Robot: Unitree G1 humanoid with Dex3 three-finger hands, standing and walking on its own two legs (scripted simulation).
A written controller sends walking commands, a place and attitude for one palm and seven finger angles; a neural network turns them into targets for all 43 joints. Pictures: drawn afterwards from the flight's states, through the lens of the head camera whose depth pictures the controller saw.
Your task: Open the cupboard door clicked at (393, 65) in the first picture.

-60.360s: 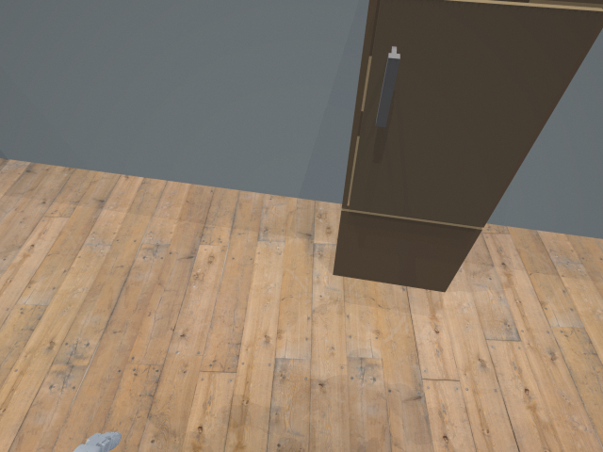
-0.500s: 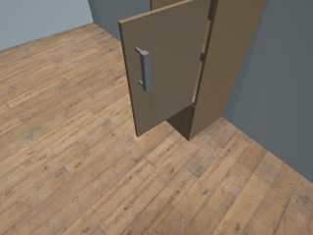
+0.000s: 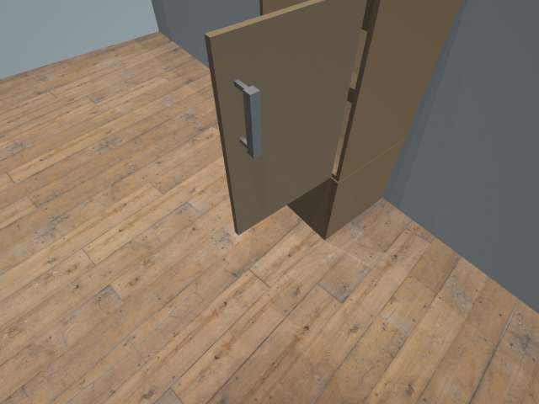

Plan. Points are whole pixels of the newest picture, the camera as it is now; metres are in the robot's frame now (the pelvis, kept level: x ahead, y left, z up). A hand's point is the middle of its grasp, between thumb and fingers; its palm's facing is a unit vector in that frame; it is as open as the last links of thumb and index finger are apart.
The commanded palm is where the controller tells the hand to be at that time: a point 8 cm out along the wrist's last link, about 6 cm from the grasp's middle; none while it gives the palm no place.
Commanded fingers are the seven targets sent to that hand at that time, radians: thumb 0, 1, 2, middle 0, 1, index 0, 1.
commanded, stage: look to check the result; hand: left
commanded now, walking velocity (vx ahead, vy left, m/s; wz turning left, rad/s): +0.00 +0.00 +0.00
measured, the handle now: (247, 120) +0.63 +0.08 +0.06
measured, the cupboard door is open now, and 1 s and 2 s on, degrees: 89 89 89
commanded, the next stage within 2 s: stand and wait in 0.36 s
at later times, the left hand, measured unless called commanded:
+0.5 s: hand out of the picture +0.09 +0.23 -0.16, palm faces -0.02 -0.95 -0.32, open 7.4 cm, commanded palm none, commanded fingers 0.00 0.90 0.90 -0.20 -0.30 -0.20 -0.30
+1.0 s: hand out of the picture +0.10 +0.22 -0.16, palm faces -0.03 -0.95 -0.32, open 7.4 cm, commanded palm none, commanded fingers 0.00 0.90 0.90 -0.20 -0.30 -0.20 -0.30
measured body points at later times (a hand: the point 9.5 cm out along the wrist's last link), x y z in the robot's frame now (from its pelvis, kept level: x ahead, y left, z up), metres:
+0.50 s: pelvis +0.01 -0.01 +0.00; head +0.04 -0.02 +0.45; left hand +0.09 +0.28 -0.13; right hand +0.08 -0.29 -0.14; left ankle +0.02 +0.11 -0.75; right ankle +0.00 -0.11 -0.75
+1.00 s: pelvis +0.03 -0.01 +0.00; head +0.05 -0.02 +0.45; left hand +0.10 +0.27 -0.13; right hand +0.08 -0.30 -0.14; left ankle +0.02 +0.11 -0.75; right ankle +0.00 -0.11 -0.75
